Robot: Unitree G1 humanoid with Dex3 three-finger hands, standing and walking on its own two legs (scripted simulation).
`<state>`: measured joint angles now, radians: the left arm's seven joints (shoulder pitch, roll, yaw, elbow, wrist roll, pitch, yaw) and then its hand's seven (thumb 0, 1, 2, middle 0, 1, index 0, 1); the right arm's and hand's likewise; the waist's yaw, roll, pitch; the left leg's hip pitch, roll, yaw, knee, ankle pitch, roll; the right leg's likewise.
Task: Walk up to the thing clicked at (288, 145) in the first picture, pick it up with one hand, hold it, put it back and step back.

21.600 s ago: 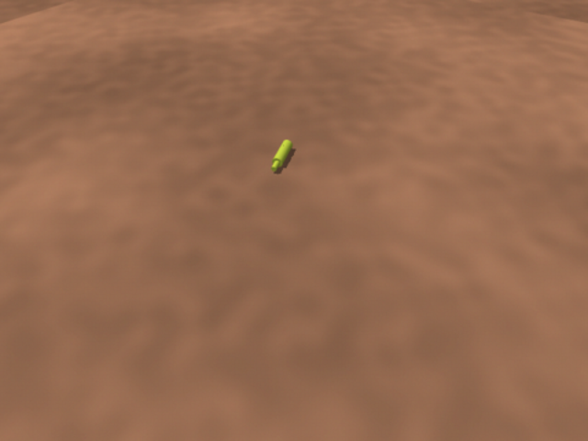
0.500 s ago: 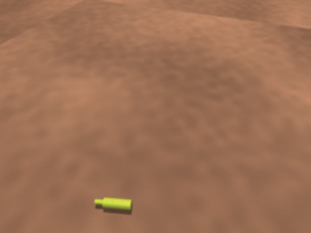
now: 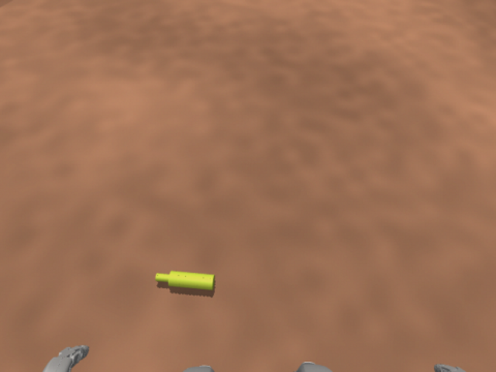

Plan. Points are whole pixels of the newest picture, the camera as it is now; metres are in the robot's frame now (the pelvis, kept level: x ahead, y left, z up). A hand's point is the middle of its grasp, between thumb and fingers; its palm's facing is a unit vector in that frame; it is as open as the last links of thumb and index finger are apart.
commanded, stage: walk up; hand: left
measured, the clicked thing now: (185, 279) +0.49 +0.24 -0.73
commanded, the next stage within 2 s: none
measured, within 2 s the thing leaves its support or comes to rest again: neither
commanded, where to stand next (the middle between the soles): +0.09 -0.01 m, yaw -2 degrees
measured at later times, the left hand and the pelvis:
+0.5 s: hand out of the picture -0.01 +0.24 -0.14, palm faces -0.10 -0.91 -0.39, open 7.4 cm; pelvis -0.11 -0.01 +0.00, yaw -5 degrees
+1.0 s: hand out of the picture -0.16 +0.25 -0.15, palm faces -0.08 -0.92 -0.37, open 7.4 cm; pelvis -0.25 -0.02 +0.00, yaw -5 degrees
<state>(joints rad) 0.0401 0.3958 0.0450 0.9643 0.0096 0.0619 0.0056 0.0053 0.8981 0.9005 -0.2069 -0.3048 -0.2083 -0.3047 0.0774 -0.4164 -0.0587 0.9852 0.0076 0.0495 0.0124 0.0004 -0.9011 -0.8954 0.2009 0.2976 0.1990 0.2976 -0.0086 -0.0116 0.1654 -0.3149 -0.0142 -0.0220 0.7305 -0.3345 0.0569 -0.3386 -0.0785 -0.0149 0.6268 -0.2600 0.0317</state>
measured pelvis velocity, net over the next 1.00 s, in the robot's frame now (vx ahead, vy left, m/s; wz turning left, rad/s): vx -0.25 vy -0.02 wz -0.09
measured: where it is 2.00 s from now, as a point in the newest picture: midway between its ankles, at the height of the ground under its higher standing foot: outside the picture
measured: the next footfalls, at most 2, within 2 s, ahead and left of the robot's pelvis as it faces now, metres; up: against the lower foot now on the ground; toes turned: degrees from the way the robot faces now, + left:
right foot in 0.38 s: -0.08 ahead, -0.12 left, +0.00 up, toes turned -2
left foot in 0.70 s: -0.13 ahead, +0.11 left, +0.00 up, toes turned -3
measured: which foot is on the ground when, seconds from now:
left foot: down 0.00-0.40, up 0.42-0.68, down 0.70-1.00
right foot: down 0.00-0.02, up 0.04-0.36, down 0.38-0.72, up 0.74-1.00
